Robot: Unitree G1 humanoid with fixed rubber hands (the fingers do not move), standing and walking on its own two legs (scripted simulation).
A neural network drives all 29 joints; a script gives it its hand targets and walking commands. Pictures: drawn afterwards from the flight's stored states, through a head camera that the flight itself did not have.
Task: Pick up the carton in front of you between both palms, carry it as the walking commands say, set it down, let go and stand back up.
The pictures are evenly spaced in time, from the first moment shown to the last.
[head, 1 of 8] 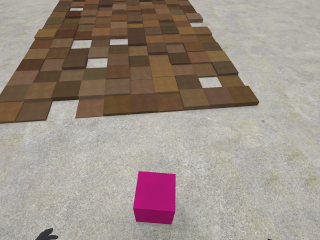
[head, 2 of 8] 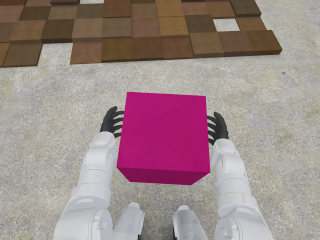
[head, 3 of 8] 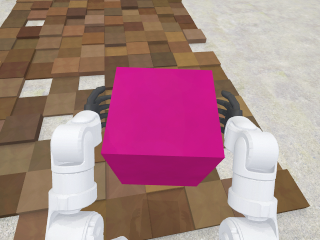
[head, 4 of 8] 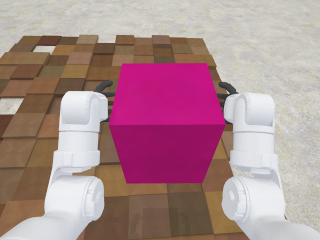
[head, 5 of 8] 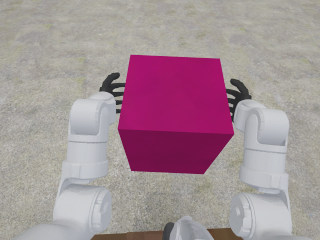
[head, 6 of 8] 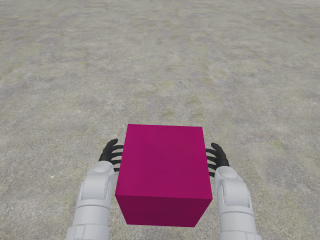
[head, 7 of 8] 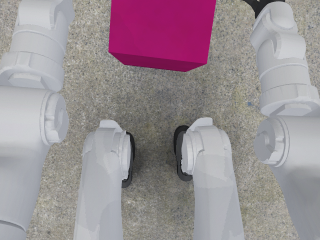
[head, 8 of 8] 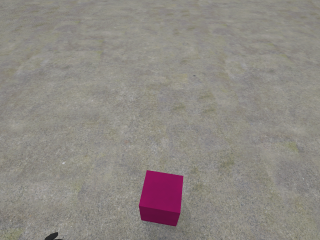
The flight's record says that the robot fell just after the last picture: no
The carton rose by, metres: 0.78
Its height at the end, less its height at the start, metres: +0.00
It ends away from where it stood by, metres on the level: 6.41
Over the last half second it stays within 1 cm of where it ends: yes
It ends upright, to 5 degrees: yes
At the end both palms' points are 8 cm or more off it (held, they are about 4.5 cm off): yes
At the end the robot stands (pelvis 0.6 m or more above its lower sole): yes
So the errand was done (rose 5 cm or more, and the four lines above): yes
